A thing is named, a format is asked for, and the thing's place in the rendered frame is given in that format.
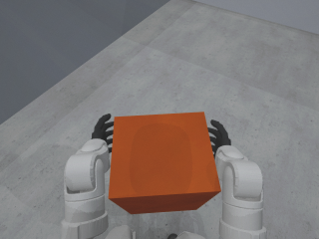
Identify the robot right forearm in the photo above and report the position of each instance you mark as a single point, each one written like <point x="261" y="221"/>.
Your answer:
<point x="242" y="195"/>

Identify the carton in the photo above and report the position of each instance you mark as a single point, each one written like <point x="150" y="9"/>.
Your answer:
<point x="162" y="163"/>

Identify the robot left forearm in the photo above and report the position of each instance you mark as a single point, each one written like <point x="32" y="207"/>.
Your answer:
<point x="84" y="191"/>

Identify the robot left thigh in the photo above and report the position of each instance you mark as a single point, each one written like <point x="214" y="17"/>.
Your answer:
<point x="122" y="232"/>

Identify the left robot hand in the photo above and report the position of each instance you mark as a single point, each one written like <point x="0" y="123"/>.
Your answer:
<point x="100" y="130"/>

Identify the right robot hand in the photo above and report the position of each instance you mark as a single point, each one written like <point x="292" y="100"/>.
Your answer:
<point x="221" y="136"/>

